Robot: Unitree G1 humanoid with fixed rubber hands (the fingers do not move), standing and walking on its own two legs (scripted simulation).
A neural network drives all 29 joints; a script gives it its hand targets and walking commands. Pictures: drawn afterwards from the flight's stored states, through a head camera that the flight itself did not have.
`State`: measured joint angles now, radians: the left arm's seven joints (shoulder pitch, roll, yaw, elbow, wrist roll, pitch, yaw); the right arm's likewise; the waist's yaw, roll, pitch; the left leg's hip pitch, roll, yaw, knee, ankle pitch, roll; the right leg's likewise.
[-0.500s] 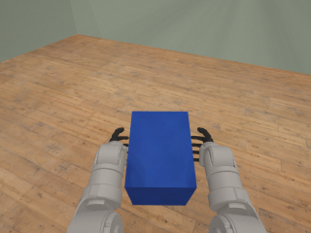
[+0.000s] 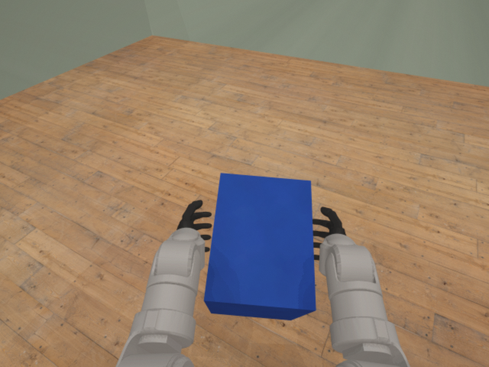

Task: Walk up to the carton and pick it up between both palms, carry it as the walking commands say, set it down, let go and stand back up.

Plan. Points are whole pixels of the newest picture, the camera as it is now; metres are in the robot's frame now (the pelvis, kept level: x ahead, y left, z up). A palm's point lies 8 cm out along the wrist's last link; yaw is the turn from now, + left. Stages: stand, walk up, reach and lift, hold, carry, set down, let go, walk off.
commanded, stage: carry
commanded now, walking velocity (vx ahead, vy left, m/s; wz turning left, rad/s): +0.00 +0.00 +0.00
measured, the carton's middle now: (257, 251) +0.37 +0.01 -0.03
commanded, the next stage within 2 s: none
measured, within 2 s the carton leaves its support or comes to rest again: neither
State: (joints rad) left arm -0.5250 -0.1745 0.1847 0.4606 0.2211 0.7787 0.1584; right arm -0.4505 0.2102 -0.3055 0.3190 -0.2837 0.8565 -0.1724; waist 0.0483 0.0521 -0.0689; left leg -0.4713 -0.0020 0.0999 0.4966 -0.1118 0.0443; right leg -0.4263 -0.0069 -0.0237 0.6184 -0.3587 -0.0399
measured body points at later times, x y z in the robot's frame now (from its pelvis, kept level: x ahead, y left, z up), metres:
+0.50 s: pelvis -0.04 -0.01 -0.01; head -0.07 -0.01 +0.44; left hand +0.30 +0.12 +0.04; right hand +0.28 -0.14 +0.03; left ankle +0.14 +0.07 -0.72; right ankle +0.02 -0.11 -0.72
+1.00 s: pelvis -0.05 +0.02 +0.00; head -0.07 +0.02 +0.45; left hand +0.28 +0.13 +0.04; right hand +0.26 -0.13 +0.03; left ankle -0.02 +0.10 -0.73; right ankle +0.02 -0.10 -0.73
